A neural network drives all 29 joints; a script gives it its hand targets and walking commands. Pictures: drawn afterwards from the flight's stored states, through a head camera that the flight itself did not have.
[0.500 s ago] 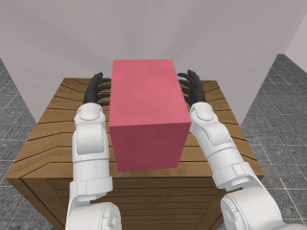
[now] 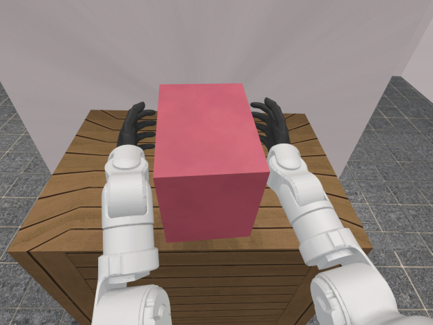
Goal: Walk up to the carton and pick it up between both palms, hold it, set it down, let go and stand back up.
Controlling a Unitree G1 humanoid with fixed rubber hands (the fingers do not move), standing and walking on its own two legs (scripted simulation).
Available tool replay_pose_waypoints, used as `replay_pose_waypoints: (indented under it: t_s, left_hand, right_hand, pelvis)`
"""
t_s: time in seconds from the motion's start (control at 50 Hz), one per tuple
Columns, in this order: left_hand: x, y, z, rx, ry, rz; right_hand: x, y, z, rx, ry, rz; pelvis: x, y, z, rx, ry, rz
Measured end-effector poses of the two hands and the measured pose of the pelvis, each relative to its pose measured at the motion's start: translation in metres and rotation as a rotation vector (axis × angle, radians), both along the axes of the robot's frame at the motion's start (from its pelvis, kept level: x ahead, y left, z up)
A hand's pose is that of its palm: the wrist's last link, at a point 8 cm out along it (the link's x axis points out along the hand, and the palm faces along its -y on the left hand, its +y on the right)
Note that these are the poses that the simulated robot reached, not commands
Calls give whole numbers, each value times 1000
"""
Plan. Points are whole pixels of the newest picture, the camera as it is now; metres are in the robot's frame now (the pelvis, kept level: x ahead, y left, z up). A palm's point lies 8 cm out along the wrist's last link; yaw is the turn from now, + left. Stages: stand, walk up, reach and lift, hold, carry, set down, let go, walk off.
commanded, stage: hold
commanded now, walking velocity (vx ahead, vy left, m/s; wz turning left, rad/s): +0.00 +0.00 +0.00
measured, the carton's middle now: (205, 161) +0.39 +0.01 +0.13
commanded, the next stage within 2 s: none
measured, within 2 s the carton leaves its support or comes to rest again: neither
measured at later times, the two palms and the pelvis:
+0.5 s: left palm (130, 148) +0.36 +0.14 +0.19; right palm (276, 143) +0.36 -0.11 +0.18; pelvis +0.00 +0.00 +0.00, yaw +0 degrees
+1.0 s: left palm (130, 149) +0.36 +0.14 +0.19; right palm (276, 142) +0.36 -0.11 +0.18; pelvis +0.00 +0.00 +0.00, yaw +0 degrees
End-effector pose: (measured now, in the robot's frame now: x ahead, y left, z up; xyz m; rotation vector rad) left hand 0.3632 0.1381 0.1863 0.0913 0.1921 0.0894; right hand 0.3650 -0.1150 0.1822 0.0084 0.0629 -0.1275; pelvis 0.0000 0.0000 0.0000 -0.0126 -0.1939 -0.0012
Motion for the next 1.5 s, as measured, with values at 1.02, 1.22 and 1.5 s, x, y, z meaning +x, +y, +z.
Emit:
replay_pose_waypoints:
  t_s: [1.02,1.22,1.5]
  left_hand:
    - [-1,0,-1,-2,2,-2]
    - [-3,1,0,-3,-6,5]
    - [-8,4,0,-6,1,11]
  right_hand:
    - [-1,0,1,-3,-3,-1]
    - [-1,1,1,6,-12,6]
    - [-5,4,-1,7,-5,8]
  pelvis:
    - [0,1,0,0,-2,-1]
    - [2,1,0,0,-5,-1]
    - [-1,0,-1,1,-20,3]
